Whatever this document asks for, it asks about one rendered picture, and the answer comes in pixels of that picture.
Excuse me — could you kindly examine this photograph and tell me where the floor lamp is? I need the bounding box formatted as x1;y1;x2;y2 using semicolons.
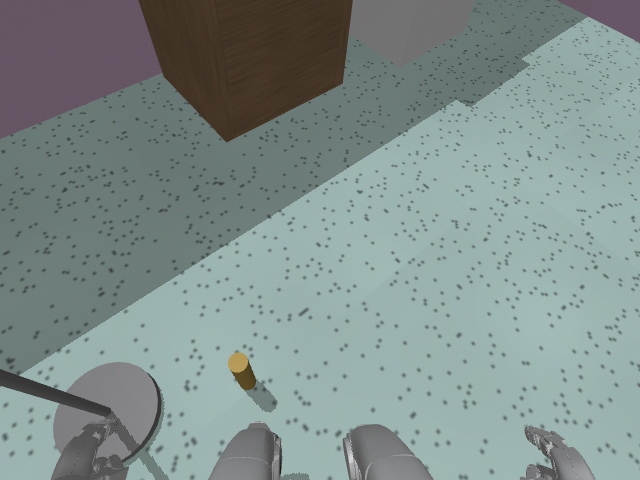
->
0;362;162;463

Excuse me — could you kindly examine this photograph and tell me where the left robot hand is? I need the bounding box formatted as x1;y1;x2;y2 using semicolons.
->
51;418;129;480

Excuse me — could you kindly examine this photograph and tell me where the can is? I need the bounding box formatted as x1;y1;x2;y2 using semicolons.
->
228;352;256;390

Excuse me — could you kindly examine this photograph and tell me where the right robot hand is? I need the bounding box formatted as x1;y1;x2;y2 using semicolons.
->
520;427;596;480

